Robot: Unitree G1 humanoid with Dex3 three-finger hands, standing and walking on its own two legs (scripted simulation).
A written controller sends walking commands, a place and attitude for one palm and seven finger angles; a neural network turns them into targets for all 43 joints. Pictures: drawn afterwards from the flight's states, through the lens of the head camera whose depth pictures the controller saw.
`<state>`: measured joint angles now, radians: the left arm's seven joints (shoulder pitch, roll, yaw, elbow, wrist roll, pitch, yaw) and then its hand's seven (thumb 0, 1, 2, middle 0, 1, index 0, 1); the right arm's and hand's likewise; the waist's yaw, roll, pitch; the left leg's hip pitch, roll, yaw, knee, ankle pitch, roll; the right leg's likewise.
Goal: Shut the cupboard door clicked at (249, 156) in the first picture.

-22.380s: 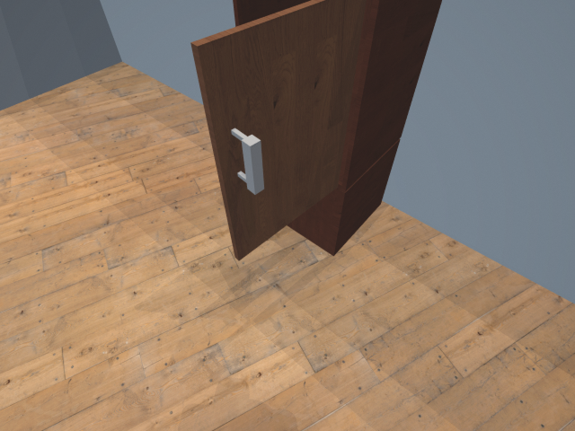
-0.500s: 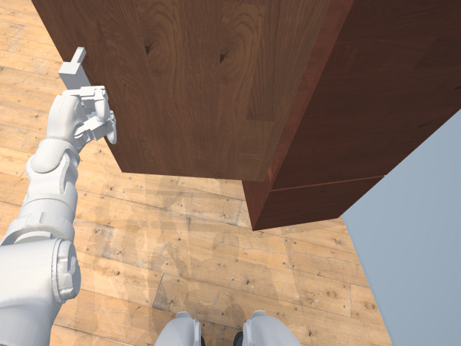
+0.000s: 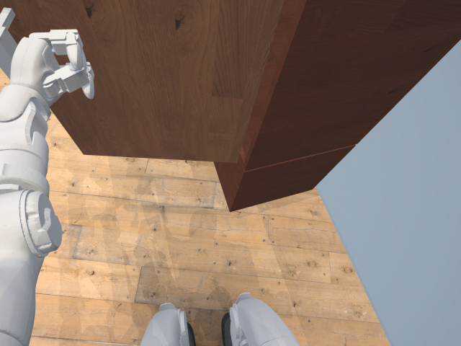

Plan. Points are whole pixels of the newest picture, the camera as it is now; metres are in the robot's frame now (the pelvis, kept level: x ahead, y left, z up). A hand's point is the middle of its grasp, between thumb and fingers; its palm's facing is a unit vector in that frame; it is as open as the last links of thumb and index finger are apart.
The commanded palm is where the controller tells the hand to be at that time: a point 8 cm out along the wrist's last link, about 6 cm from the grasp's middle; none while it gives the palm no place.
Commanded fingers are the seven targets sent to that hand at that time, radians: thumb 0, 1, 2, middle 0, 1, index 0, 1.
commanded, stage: push the door shut along its arc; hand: left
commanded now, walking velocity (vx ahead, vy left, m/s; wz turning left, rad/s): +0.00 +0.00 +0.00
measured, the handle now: (24, 59) +0.58 +0.26 +0.09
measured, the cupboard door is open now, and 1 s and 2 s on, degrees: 72 58 58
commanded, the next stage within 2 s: pull the fist back off the door in 0.76 s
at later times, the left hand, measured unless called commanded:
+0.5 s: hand (93, 56) +0.58 +0.15 +0.10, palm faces -0.29 -0.96 +0.00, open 3.2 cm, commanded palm +0.60 +0.16 +0.09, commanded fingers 0.00 0.90 0.90 -1.30 -1.50 -1.30 -1.50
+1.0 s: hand (115, 35) +0.62 +0.12 +0.10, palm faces +0.00 -0.99 +0.13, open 3.3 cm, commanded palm +0.60 +0.12 +0.09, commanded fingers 0.00 0.90 0.90 -1.30 -1.50 -1.30 -1.50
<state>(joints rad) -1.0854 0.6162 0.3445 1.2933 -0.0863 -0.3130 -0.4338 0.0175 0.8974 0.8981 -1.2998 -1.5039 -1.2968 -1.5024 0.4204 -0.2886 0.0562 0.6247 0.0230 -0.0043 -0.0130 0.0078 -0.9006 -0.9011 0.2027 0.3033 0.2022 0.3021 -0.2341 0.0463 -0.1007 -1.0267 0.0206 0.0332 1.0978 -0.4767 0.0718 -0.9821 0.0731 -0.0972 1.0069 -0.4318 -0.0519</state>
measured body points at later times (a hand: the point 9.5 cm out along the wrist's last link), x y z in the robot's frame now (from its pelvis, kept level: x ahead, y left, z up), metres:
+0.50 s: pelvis +0.00 +0.00 -0.01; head +0.18 +0.04 +0.40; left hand +0.59 +0.21 +0.10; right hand -0.04 -0.27 -0.10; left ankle +0.02 +0.07 -0.66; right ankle +0.02 -0.09 -0.66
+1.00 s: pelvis +0.00 +0.00 -0.03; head +0.19 +0.03 +0.38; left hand +0.61 +0.17 +0.10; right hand -0.05 -0.25 -0.11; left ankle +0.02 +0.07 -0.66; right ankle +0.02 -0.09 -0.66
